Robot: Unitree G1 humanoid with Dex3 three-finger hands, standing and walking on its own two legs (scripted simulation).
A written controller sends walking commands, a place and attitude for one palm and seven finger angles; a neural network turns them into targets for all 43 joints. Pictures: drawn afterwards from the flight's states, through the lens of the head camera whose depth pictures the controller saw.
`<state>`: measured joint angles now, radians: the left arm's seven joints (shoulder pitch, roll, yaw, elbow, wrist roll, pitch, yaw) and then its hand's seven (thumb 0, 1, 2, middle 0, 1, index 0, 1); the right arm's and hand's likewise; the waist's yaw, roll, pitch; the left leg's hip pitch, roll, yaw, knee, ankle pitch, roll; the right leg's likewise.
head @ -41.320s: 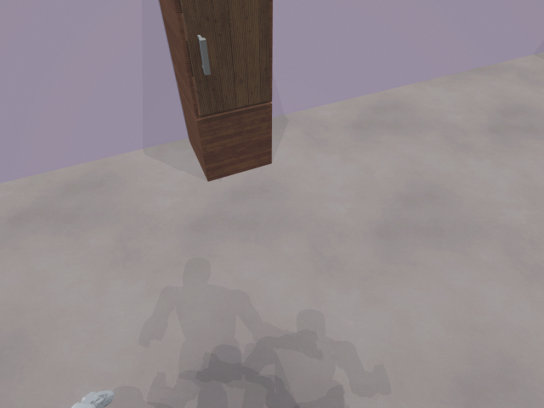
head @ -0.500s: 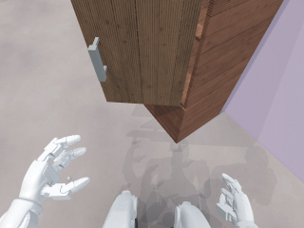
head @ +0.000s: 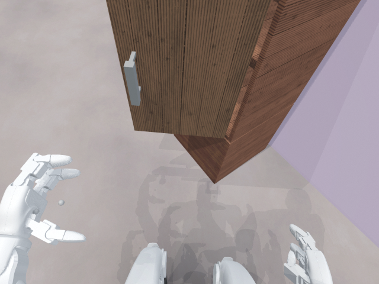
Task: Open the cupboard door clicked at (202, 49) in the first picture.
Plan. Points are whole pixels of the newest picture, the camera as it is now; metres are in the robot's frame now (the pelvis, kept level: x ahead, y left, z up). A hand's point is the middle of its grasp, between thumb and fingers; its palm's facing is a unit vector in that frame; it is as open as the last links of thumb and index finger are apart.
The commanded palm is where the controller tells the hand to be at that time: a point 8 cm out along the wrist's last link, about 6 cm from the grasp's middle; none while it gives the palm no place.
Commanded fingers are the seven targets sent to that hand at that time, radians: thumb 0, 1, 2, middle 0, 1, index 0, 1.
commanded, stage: raise the hand with hooked fingers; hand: left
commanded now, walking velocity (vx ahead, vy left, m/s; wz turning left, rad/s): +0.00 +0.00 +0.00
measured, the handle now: (134, 79) +0.60 +0.19 +0.04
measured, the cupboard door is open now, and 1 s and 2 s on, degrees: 50 50 50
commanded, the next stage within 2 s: move the hooked fingers beside the handle in 0.82 s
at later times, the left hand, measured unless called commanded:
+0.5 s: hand (56, 180) +0.29 +0.28 +0.04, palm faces -0.02 -1.00 -0.04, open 14.0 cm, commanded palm +0.27 +0.32 +0.05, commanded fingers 0.00 -0.50 0.30 -0.30 -1.20 -0.30 -1.20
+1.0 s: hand (68, 181) +0.30 +0.26 +0.04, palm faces +0.01 -1.00 -0.04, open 14.0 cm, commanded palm +0.29 +0.31 +0.05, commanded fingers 0.00 -0.50 0.30 -0.30 -1.20 -0.30 -1.20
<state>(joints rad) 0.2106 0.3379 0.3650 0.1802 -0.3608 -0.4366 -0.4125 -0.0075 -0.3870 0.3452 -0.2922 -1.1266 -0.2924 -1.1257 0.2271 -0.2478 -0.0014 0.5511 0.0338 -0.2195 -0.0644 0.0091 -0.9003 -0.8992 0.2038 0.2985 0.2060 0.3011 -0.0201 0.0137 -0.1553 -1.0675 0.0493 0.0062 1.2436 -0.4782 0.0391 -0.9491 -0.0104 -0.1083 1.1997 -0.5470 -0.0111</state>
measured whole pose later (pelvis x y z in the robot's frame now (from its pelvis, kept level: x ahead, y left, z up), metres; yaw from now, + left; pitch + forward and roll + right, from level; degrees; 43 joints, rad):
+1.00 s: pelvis +0.01 -0.01 +0.00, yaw +0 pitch +19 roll -3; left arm 0.02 0.39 0.44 0.41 -0.37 -0.39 -0.53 -0.01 -0.50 0.30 -0.30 -1.20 -0.30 -1.20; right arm 0.25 -0.28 0.02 0.53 0.04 -0.18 -0.06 0.01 -0.90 -0.90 0.21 0.30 0.21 0.30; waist -0.02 0.02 -0.16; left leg -1.09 0.06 0.00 1.25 -0.50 0.02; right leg -0.98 0.00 -0.11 1.21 -0.57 -0.02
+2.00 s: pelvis +0.01 +0.00 -0.01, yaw -2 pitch +24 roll -4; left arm -0.66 0.56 0.50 1.03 -0.18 -0.43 -0.46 -0.01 -0.50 0.30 -0.30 -1.20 -0.30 -1.20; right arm 0.30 -0.28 0.04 0.62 0.01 -0.03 -0.05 0.00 -0.90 -0.90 0.21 0.30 0.21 0.30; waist -0.11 0.02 -0.14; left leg -1.22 0.07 0.02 1.29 -0.50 0.03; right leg -1.12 0.02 -0.08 1.25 -0.56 -0.02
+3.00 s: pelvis +0.01 +0.00 -0.03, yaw -4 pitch +29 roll -6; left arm -0.93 0.75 0.53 1.19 -0.09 -0.36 -0.43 -0.01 -0.50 0.30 -0.30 -1.20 -0.30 -1.20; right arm 0.34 -0.29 0.07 0.61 0.00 0.05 -0.03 0.00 -0.90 -0.90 0.21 0.30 0.21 0.30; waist -0.19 0.03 -0.12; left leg -1.35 0.09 -0.01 1.35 -0.51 0.04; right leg -1.23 0.04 -0.11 1.28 -0.55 -0.02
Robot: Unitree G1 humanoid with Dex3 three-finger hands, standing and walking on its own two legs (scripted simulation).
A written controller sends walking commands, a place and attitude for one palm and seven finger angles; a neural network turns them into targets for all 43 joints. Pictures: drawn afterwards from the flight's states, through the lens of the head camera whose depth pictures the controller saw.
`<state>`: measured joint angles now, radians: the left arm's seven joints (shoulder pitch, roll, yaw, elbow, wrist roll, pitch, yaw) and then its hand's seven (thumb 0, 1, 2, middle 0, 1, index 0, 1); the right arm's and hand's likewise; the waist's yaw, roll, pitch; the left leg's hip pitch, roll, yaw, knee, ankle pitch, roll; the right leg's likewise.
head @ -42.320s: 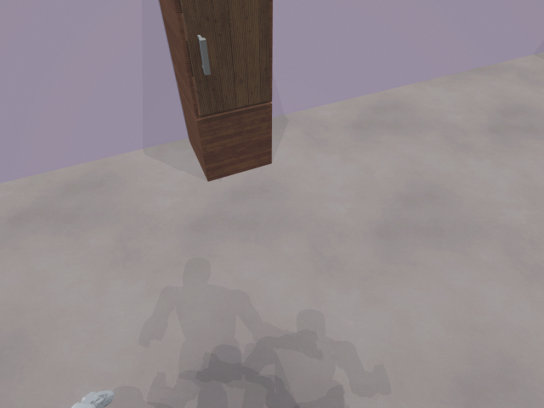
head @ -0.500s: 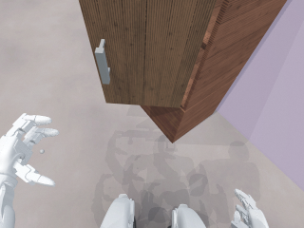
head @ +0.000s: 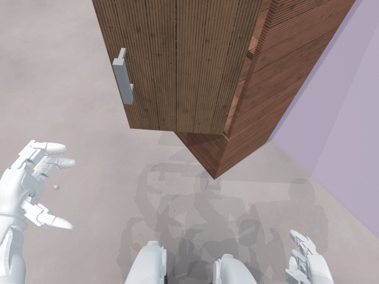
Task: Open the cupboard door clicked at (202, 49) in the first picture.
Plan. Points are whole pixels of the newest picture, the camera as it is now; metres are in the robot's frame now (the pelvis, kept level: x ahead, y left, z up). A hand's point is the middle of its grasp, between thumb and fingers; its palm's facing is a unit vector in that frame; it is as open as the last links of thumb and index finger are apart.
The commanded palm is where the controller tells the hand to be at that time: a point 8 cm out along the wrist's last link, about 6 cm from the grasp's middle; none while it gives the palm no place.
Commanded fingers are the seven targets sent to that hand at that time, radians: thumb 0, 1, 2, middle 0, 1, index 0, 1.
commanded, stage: move the hooked fingers beside the handle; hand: left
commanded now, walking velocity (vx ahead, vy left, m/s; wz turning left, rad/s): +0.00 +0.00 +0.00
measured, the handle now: (125, 77) +0.59 +0.20 +0.04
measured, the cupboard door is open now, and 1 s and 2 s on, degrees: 50 50 50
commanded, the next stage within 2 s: none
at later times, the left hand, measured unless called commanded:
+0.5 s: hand (72, 146) +0.37 +0.27 +0.04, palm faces +0.02 -1.00 -0.04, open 14.0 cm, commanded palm +0.36 +0.32 +0.04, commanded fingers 0.00 -0.50 0.30 -0.30 -1.20 -0.30 -1.20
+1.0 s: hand (88, 118) +0.45 +0.26 +0.03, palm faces +0.01 -1.00 -0.02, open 14.0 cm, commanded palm +0.44 +0.31 +0.04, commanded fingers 0.00 -0.50 0.30 -0.30 -1.20 -0.30 -1.20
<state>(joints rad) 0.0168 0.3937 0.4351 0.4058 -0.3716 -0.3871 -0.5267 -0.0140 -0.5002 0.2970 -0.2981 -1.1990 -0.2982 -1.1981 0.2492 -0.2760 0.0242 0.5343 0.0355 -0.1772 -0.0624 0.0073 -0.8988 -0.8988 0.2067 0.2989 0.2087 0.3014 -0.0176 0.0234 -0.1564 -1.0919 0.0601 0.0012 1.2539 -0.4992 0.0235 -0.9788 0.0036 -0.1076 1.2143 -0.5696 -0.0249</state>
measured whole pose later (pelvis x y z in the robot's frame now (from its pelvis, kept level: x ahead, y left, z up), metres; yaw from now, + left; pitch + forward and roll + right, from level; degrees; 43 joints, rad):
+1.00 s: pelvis +0.00 +0.01 -0.01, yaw -2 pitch +24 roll -4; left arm -0.66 0.56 0.50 1.03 -0.18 -0.43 -0.46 -0.01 -0.50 0.30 -0.30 -1.20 -0.30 -1.20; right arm 0.30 -0.28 0.04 0.62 0.01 -0.03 -0.05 0.00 -0.90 -0.90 0.21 0.30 0.21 0.30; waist -0.11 0.02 -0.14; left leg -1.22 0.07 0.02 1.29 -0.50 0.03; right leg -1.12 0.02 -0.08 1.25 -0.56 -0.02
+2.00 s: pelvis -0.01 +0.01 -0.03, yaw -4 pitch +29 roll -6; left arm -0.93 0.75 0.53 1.19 -0.09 -0.36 -0.43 -0.01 -0.50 0.30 -0.30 -1.20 -0.30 -1.20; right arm 0.34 -0.29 0.07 0.61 0.00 0.05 -0.03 0.00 -0.90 -0.90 0.21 0.30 0.21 0.30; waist -0.19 0.03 -0.12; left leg -1.35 0.09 -0.01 1.35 -0.51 0.04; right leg -1.23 0.04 -0.11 1.28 -0.55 -0.02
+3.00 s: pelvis +0.00 +0.00 -0.02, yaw -3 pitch +28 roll -5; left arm -0.91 0.64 0.49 1.15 -0.09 -0.40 -0.33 -0.01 -0.50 0.30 -0.30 -1.20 -0.30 -1.20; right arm 0.34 -0.27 0.06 0.63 -0.01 0.06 -0.01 0.00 -0.90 -0.90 0.21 0.30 0.21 0.30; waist -0.19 0.04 -0.12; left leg -1.33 0.09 0.00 1.34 -0.51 0.03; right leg -1.22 0.04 -0.10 1.28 -0.56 -0.02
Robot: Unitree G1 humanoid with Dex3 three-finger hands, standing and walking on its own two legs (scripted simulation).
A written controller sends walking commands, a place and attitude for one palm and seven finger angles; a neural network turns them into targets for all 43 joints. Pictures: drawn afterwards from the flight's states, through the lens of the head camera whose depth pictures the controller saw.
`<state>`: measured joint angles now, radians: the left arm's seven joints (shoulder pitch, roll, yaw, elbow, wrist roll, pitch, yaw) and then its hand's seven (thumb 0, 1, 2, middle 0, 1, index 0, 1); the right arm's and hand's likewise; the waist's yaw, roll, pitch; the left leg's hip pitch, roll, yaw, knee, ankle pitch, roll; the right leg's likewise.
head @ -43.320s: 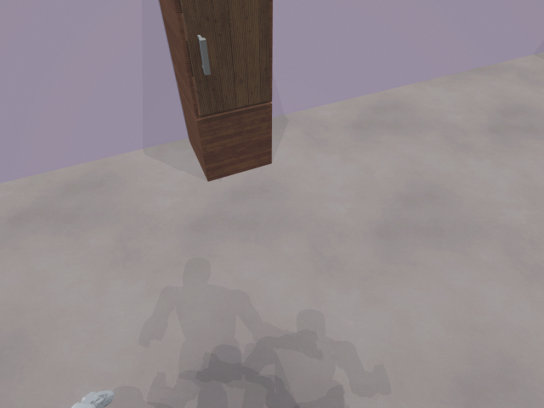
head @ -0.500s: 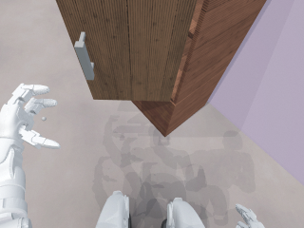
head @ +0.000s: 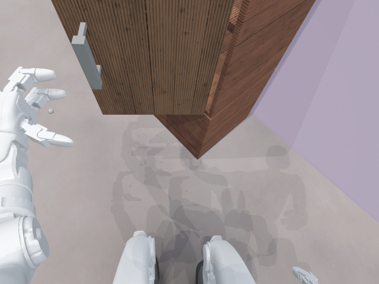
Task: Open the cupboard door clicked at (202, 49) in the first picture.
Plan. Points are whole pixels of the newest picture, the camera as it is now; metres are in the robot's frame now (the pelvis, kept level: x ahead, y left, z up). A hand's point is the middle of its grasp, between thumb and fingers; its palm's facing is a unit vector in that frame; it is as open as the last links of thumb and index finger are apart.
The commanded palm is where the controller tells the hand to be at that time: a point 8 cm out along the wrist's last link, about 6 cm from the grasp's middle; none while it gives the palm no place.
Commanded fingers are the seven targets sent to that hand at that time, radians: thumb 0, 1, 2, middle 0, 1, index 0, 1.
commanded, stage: move the hooked fingers beside the handle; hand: left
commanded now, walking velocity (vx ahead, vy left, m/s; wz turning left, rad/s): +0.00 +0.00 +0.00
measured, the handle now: (90, 58) +0.58 +0.22 +0.05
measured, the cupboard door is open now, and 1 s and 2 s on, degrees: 50 50 50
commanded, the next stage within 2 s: slide the fingers in behind the handle in 1.32 s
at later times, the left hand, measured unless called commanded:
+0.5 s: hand (57, 81) +0.51 +0.27 +0.05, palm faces +0.05 -1.00 -0.04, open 14.0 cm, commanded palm +0.50 +0.31 +0.04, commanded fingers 0.00 -0.50 0.30 -0.30 -1.20 -0.30 -1.20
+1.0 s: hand (54, 82) +0.51 +0.28 +0.05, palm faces +0.04 -1.00 -0.04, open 14.0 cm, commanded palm +0.50 +0.30 +0.04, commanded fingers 0.00 -0.50 0.30 -0.30 -1.20 -0.30 -1.20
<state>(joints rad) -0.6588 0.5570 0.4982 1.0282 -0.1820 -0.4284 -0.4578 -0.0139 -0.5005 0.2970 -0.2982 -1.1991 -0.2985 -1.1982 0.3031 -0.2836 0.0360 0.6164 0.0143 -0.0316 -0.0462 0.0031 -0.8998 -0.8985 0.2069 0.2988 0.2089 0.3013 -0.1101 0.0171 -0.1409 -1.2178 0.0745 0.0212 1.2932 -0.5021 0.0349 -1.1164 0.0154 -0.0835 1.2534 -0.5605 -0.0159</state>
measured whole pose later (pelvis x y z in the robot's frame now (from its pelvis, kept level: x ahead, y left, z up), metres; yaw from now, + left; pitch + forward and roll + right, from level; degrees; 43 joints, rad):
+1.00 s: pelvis +0.00 +0.00 -0.01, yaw -2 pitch +29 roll -6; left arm -0.93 0.75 0.53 1.19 -0.09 -0.36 -0.43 -0.01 -0.50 0.30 -0.30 -1.20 -0.30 -1.20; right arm 0.34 -0.29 0.07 0.61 0.00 0.05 -0.03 0.00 -0.90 -0.90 0.21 0.30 0.21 0.30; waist -0.19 0.03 -0.12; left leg -1.35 0.09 -0.01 1.35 -0.51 0.04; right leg -1.23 0.04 -0.11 1.28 -0.55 -0.02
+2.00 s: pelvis +0.00 +0.00 -0.01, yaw -1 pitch +28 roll -5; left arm -0.91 0.64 0.49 1.15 -0.09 -0.40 -0.33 -0.01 -0.50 0.30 -0.30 -1.20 -0.30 -1.20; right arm 0.34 -0.27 0.06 0.63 -0.01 0.06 -0.01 0.00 -0.90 -0.90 0.21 0.30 0.21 0.30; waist -0.19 0.04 -0.12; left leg -1.33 0.09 0.00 1.34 -0.51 0.03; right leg -1.22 0.04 -0.10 1.28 -0.56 -0.02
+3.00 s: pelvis +0.00 -0.01 -0.01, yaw -1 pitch +28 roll -4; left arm -0.90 0.52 0.42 1.16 -0.08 -0.46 -0.23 -0.01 -0.50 0.30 -0.30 -1.20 -0.29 -1.20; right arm 0.34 -0.26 0.04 0.64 -0.02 0.06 0.01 0.00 -0.90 -0.90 0.21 0.30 0.21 0.30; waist -0.19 0.04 -0.14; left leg -1.30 0.08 0.00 1.33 -0.51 0.02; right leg -1.20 0.03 -0.09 1.28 -0.57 -0.03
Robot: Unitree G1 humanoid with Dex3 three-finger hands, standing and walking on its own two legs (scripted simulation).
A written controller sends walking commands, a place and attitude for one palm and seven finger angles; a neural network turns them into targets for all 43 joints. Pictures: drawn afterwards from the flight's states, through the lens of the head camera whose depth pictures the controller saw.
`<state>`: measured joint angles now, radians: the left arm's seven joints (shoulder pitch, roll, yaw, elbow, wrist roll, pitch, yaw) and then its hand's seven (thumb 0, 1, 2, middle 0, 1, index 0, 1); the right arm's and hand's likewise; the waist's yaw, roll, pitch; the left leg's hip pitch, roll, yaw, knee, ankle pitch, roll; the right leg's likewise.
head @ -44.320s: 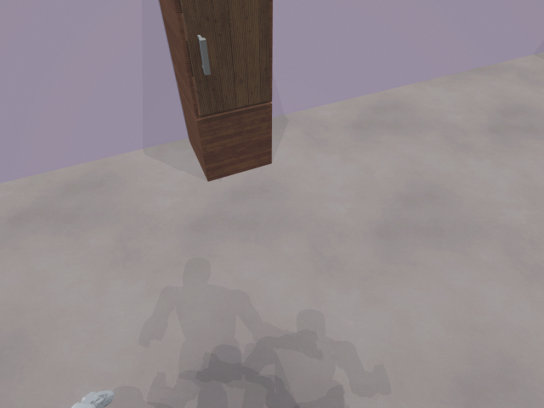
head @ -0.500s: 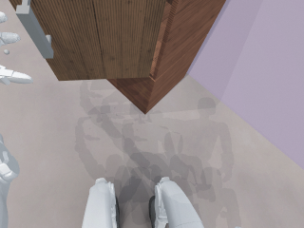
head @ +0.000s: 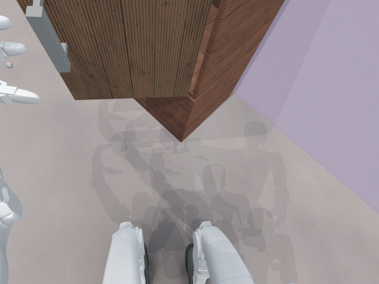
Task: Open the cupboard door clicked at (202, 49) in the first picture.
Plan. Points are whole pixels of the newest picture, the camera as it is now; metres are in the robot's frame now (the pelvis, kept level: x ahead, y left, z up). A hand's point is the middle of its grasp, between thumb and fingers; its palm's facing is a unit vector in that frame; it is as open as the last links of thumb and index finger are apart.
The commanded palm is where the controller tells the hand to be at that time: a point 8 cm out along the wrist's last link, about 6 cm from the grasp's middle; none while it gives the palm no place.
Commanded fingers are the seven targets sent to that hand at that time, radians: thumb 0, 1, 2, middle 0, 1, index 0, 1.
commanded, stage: move the hooked fingers beside the handle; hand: left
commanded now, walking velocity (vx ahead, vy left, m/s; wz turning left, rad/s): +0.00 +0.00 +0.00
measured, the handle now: (52, 34) +0.58 +0.23 +0.06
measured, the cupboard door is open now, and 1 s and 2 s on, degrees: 50 50 50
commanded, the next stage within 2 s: slide the fingers in behind the handle in 0.32 s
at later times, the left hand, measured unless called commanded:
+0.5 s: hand (15, 65) +0.51 +0.28 +0.06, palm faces +0.06 -1.00 -0.02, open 14.0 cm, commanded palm +0.50 +0.31 +0.05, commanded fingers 0.00 -0.50 0.30 -0.30 -1.20 -0.30 -1.20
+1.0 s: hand (40, 63) +0.52 +0.25 +0.05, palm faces +0.08 -1.00 -0.03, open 14.0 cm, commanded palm +0.50 +0.28 +0.05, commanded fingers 0.00 -0.50 0.30 -0.30 -1.20 -0.30 -1.20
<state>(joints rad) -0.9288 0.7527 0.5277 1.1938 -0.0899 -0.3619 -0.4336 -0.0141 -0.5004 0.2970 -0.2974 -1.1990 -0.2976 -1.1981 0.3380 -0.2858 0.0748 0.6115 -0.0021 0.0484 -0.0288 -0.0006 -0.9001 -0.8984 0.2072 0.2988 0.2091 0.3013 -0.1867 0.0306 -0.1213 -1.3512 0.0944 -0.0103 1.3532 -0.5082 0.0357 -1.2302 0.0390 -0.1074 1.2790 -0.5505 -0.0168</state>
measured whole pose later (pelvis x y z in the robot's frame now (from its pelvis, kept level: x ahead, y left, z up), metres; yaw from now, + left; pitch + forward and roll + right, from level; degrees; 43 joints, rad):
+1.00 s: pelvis +0.01 -0.01 +0.00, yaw +0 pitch +28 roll -5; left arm -0.91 0.64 0.49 1.15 -0.09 -0.40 -0.33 -0.01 -0.50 0.30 -0.30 -1.20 -0.30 -1.20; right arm 0.34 -0.27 0.06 0.63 -0.01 0.06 -0.01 0.00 -0.90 -0.90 0.21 0.30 0.21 0.30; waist -0.19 0.04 -0.12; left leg -1.33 0.09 0.00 1.34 -0.51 0.03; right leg -1.22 0.04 -0.10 1.28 -0.56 -0.02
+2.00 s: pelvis +0.01 -0.01 +0.01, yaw +1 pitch +28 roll -4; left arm -0.90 0.52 0.42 1.16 -0.08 -0.46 -0.23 -0.01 -0.50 0.30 -0.30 -1.20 -0.29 -1.20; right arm 0.34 -0.26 0.04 0.64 -0.02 0.06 0.01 0.00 -0.90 -0.90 0.21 0.30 0.21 0.30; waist -0.19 0.04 -0.14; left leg -1.30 0.08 0.00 1.33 -0.51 0.02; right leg -1.20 0.03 -0.09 1.28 -0.57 -0.03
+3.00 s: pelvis +0.01 -0.01 +0.01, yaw +1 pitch +28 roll -4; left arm -0.87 0.50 0.42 1.14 -0.09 -0.48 -0.22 0.01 0.71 0.81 -0.33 -1.31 -0.32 -1.33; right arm 0.34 -0.26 0.04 0.64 -0.02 0.08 0.01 0.00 -0.90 -0.90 0.21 0.30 0.21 0.30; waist -0.18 0.04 -0.14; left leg -1.28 0.08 0.00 1.31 -0.52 0.02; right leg -1.18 0.03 -0.09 1.27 -0.57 -0.03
